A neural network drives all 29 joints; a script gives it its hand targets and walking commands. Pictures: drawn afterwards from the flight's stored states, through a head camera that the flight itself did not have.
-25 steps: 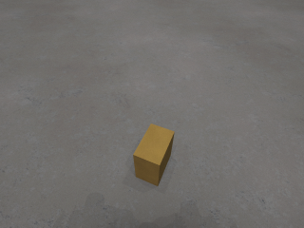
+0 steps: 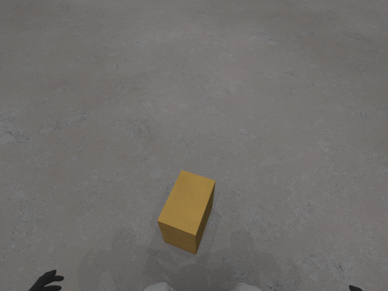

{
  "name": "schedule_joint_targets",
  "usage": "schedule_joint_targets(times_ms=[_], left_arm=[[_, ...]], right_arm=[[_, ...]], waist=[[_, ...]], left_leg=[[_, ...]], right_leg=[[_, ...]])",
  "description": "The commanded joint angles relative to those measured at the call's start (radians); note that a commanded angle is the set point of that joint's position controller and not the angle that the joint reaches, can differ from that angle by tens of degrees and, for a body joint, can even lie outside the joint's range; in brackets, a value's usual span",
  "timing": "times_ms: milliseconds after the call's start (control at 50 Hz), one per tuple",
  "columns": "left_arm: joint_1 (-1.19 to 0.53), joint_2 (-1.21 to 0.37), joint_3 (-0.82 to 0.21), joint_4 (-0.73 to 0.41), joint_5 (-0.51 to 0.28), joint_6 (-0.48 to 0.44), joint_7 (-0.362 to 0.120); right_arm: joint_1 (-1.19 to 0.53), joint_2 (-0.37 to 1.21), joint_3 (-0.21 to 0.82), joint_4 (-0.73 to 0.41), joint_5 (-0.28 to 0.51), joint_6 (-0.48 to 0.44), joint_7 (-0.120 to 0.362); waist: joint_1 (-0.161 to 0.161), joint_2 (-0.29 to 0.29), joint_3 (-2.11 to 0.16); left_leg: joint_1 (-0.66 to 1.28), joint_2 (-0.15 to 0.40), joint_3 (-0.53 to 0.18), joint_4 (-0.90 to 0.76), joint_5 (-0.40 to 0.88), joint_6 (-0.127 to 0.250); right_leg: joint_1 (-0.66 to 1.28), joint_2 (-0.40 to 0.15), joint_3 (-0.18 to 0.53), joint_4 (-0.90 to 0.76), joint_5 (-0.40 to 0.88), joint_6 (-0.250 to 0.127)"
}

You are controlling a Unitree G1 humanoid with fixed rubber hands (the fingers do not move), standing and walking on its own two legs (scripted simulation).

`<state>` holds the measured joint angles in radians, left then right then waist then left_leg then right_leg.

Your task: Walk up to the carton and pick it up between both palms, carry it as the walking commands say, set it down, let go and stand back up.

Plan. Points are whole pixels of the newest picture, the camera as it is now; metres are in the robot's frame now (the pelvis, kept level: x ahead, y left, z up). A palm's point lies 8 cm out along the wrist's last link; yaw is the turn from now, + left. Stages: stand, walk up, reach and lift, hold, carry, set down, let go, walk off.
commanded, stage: walk up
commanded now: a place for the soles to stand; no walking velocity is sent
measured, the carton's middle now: (188, 213) +0.52 +0.04 -0.60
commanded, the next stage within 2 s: none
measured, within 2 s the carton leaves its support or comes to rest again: neither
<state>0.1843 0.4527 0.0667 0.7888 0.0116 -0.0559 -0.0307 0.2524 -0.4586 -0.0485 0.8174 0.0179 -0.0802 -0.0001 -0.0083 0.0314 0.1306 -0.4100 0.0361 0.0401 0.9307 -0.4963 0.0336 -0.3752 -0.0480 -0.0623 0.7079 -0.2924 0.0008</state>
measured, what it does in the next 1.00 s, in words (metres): steps on the spot: left foot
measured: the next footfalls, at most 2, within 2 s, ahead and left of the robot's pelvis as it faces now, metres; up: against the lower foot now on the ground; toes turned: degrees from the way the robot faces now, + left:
left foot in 0.04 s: +0.09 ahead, +0.11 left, +0.00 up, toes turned +5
left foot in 1.60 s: +0.15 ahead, +0.23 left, +0.00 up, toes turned -8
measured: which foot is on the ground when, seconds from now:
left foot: up 0.00-0.02, down 0.04-1.00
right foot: down 0.00-1.00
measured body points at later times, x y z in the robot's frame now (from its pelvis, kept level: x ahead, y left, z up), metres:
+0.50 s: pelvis +0.06 -0.01 +0.02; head +0.08 -0.01 +0.46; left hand +0.18 +0.31 -0.09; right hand +0.22 -0.33 -0.08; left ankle +0.05 +0.10 -0.71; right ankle +0.06 -0.14 -0.71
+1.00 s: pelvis +0.04 -0.01 +0.03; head +0.04 -0.01 +0.48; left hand +0.16 +0.30 -0.09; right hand +0.13 -0.33 -0.09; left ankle +0.05 +0.10 -0.71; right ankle +0.06 -0.14 -0.71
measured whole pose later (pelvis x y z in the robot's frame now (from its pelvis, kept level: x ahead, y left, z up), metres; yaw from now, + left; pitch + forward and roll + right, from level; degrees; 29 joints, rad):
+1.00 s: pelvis +0.04 -0.01 +0.03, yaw -1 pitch -4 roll +0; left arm 0.04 0.37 0.01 1.11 0.01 -0.01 -0.01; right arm 0.06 -0.39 -0.02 1.11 -0.01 -0.02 0.00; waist -0.02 0.00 0.07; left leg -0.11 0.02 0.10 0.35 -0.18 0.01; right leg -0.13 -0.01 0.04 0.37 -0.17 0.02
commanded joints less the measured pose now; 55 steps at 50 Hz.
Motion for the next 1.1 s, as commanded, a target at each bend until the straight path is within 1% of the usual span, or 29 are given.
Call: schedule_joint_targets(times_ms=[0,20,40,60,80,120,160,180,200,240,280,300,380,420,440,480,540,600,620,660,700,720,820,900,940,960,1020,1060,1080], left_arm=[[-0.036,0.137,0.022,-0.059,-0.011,0.017,0.020],[-0.001,0.070,-0.007,-0.049,-0.020,0.024,0.019],[-0.039,0.099,0.009,-0.043,-0.029,0.037,0.032],[0.003,0.156,0.023,-0.010,-0.026,0.044,0.033],[0.005,0.193,0.034,0.021,-0.028,0.045,0.030],[0.027,0.148,0.031,0.059,-0.022,0.038,0.032],[0.009,0.211,0.024,0.076,-0.007,0.022,0.037],[-0.030,0.231,0.021,0.069,-0.012,0.006,0.041],[-0.101,0.211,0.012,0.074,-0.017,0.011,0.037],[-0.072,0.146,-0.008,0.093,-0.030,0.015,0.040],[-0.038,0.137,-0.006,0.133,-0.018,0.005,0.051],[-0.054,0.164,-0.009,0.152,-0.016,0.008,0.052],[-0.121,0.154,-0.019,0.153,-0.015,0.013,0.051],[-0.118,0.149,-0.024,0.149,-0.018,0.016,0.045],[-0.138,0.153,-0.021,0.179,-0.018,0.016,0.050],[-0.154,0.155,-0.022,0.173,-0.014,0.015,0.047],[-0.171,0.136,-0.031,0.213,-0.013,0.030,0.043],[-0.165,0.138,-0.034,0.232,-0.011,0.041,0.037],[-0.169,0.126,-0.036,0.236,-0.011,0.038,0.034],[-0.210,0.132,-0.037,0.248,-0.006,0.031,0.031],[-0.234,0.105,-0.032,0.243,-0.003,0.034,0.026],[-0.213,0.109,-0.037,0.243,-0.011,0.035,0.028],[-0.223,0.141,-0.018,0.269,-0.003,0.033,0.034],[-0.198,0.125,-0.028,0.275,-0.002,0.039,0.027],[-0.197,0.112,-0.028,0.278,-0.008,0.033,0.029],[-0.202,0.110,-0.013,0.280,-0.004,0.033,0.026],[-0.162,0.097,-0.028,0.284,-0.005,0.033,0.026],[-0.178,0.120,-0.008,0.280,0.006,0.040,0.031],[-0.175,0.094,-0.028,0.265,-0.005,0.032,0.030]], right_arm=[[0.206,-0.170,-0.059,0.052,-0.022,-0.013,-0.029],[0.114,-0.238,-0.065,0.014,-0.054,-0.023,-0.036],[0.023,-0.276,-0.058,-0.024,-0.046,-0.019,-0.033],[-0.059,-0.275,-0.049,-0.021,-0.032,-0.013,-0.030],[-0.090,-0.254,-0.045,0.007,-0.030,-0.008,-0.030],[-0.131,-0.185,-0.018,0.024,-0.018,0.002,-0.026],[-0.119,-0.165,-0.015,0.019,-0.004,0.009,-0.025],[-0.114,-0.165,-0.019,0.027,-0.009,0.015,-0.021],[-0.093,-0.138,-0.004,0.061,-0.018,0.024,-0.019],[-0.141,-0.178,-0.015,0.067,-0.021,0.021,-0.019],[-0.154,-0.154,-0.010,0.092,-0.023,0.024,-0.015],[-0.153,-0.156,-0.023,0.094,-0.005,0.029,-0.016],[-0.194,-0.147,-0.014,0.126,-0.018,0.038,-0.020],[-0.216,-0.146,-0.013,0.136,-0.018,0.038,-0.018],[-0.236,-0.140,-0.013,0.158,-0.012,0.045,-0.015],[-0.255,-0.134,-0.012,0.166,-0.018,0.048,-0.016],[-0.297,-0.147,-0.005,0.172,-0.020,0.048,-0.012],[-0.304,-0.136,-0.007,0.188,-0.013,0.048,-0.013],[-0.314,-0.141,0.000,0.186,-0.015,0.049,-0.011],[-0.285,-0.131,0.000,0.195,-0.021,0.049,-0.006],[-0.255,-0.111,0.005,0.216,-0.027,0.051,-0.009],[-0.303,-0.136,0.011,0.213,-0.031,0.047,-0.008],[-0.259,-0.126,-0.001,0.231,-0.022,0.050,0.000],[-0.280,-0.121,-0.003,0.235,-0.024,0.046,0.003],[-0.247,-0.124,0.002,0.250,-0.035,0.039,-0.004],[-0.254,-0.126,-0.003,0.252,-0.025,0.038,-0.005],[-0.286,-0.127,0.001,0.242,-0.035,0.043,0.001],[-0.261,-0.117,-0.004,0.250,-0.031,0.045,-0.003],[-0.261,-0.108,-0.003,0.243,-0.028,0.046,-0.002]], waist=[[-0.055,-0.118,-0.212],[-0.019,0.055,-0.253],[-0.006,0.114,-0.138],[0.014,0.047,-0.162],[0.008,0.036,-0.148],[0.059,0.034,-0.109],[0.013,-0.050,-0.191],[-0.009,0.032,-0.171],[-0.044,0.003,-0.177],[-0.009,0.059,-0.234],[-0.006,0.042,-0.250],[-0.017,-0.031,-0.277],[-0.023,-0.036,-0.234],[-0.003,0.025,-0.261],[-0.013,-0.043,-0.186],[0.003,-0.065,-0.193],[-0.009,-0.010,-0.171],[0.010,-0.048,-0.106],[-0.004,0.008,-0.134],[0.003,-0.115,-0.158],[-0.023,-0.048,-0.161],[0.005,-0.013,-0.150],[-0.001,-0.118,-0.164],[0.011,-0.049,-0.082],[0.005,0.010,-0.122],[-0.002,-0.041,-0.156],[0.013,0.016,-0.138],[0.007,-0.063,-0.089],[0.006,-0.006,-0.133]], left_leg=[[0.220,0.011,-0.015,-0.445,0.326,0.000],[0.305,0.208,-0.314,-0.474,0.565,0.070],[0.161,0.347,-0.506,-0.526,0.554,0.145],[0.086,0.333,-0.456,-0.535,0.335,0.226],[0.072,0.329,-0.435,-0.490,0.412,0.229],[0.023,0.241,-0.263,-0.395,0.511,0.135],[0.087,0.115,-0.125,-0.271,0.489,0.048],[0.111,0.036,-0.066,-0.252,0.458,0.020],[0.185,0.046,-0.084,-0.307,0.365,0.026],[0.233,0.136,-0.175,-0.399,0.494,0.043],[0.310,0.121,-0.088,-0.307,0.682,0.052],[0.308,0.119,-0.090,-0.285,0.614,0.048],[0.300,0.091,-0.076,-0.368,0.582,0.027],[0.292,0.105,-0.069,-0.400,0.650,0.028],[0.284,0.107,-0.077,-0.417,0.601,0.022],[0.287,0.095,-0.072,-0.455,0.532,0.009],[0.266,0.103,-0.096,-0.524,0.452,0.018],[0.289,0.121,-0.090,-0.570,0.402,0.016],[0.259,0.120,-0.100,-0.601,0.368,0.021],[0.281,0.108,-0.099,-0.594,0.358,0.013],[0.312,0.107,-0.076,-0.622,0.318,0.001],[0.282,0.105,-0.079,-0.622,0.315,0.005],[0.325,0.096,-0.075,-0.632,0.313,-0.011],[0.321,0.093,-0.082,-0.686,0.189,-0.009],[0.321,0.115,-0.098,-0.694,0.259,0.006],[0.326,0.127,-0.091,-0.680,0.274,0.002],[0.292,0.112,-0.055,-0.690,0.208,-0.005],[0.316,0.114,-0.072,-0.663,0.262,-0.001],[0.358,0.105,-0.049,-0.673,0.252,-0.005]], right_leg=[[0.044,-0.131,0.129,0.049,0.381,-0.136],[-0.070,-0.024,0.030,0.195,0.118,-0.044],[-0.128,0.045,0.120,0.153,-0.226,-0.031],[-0.009,0.005,0.153,0.186,-0.278,-0.031],[0.018,-0.001,0.105,0.178,-0.271,-0.023],[0.141,-0.004,0.118,-0.079,0.056,-0.037],[0.163,-0.080,0.228,-0.154,0.346,-0.065],[0.080,-0.114,0.332,-0.168,0.345,-0.100],[0.047,-0.117,0.278,-0.127,0.299,-0.107],[0.112,-0.032,0.144,-0.062,0.331,-0.057],[0.106,-0.048,0.154,-0.099,0.435,-0.064],[0.132,-0.047,0.167,-0.123,0.454,-0.060],[0.152,-0.071,0.210,-0.158,0.502,-0.077],[0.216,-0.059,0.194,-0.174,0.463,-0.051],[0.180,-0.065,0.174,-0.174,0.435,-0.054],[0.203,-0.073,0.199,-0.218,0.436,-0.052],[0.219,-0.046,0.181,-0.279,0.343,-0.031],[0.170,-0.045,0.166,-0.294,0.293,-0.032],[0.227,-0.036,0.155,-0.300,0.275,-0.017],[0.226,-0.049,0.174,-0.319,0.281,-0.028],[0.211,-0.053,0.199,-0.372,0.232,-0.032],[0.219,-0.048,0.183,-0.373,0.249,-0.027],[0.229,-0.064,0.199,-0.382,0.203,-0.035],[0.162,-0.053,0.211,-0.424,0.097,-0.027],[0.216,-0.056,0.204,-0.400,0.145,-0.029],[0.228,-0.041,0.184,-0.404,0.173,-0.027],[0.224,-0.036,0.173,-0.404,0.180,-0.028],[0.174,-0.055,0.205,-0.425,0.170,-0.034],[0.167,-0.072,0.246,-0.442,0.149,-0.032]])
